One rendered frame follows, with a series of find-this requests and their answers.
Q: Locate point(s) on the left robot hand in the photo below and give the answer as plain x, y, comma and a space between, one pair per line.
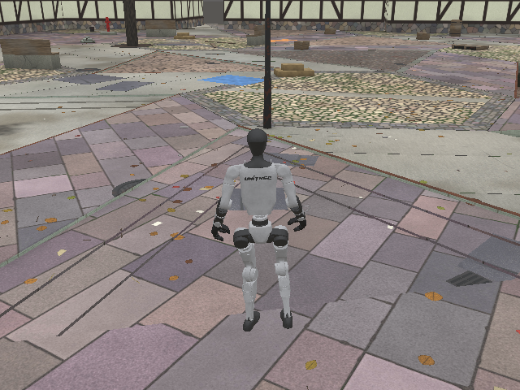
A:
223, 229

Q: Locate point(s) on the right robot hand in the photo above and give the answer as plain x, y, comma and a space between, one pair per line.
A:
300, 227

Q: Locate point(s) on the left robot shin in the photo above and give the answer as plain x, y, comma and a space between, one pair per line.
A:
249, 290

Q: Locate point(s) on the robot right thigh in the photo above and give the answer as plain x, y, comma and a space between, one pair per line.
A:
279, 236

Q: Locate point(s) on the robot right forearm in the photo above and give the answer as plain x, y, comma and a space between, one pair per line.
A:
298, 211

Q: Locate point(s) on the robot right upper arm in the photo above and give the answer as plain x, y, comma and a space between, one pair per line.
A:
283, 171

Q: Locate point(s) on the robot left forearm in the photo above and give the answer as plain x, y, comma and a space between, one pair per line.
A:
219, 215

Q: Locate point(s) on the robot left upper arm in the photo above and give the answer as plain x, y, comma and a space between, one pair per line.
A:
228, 186

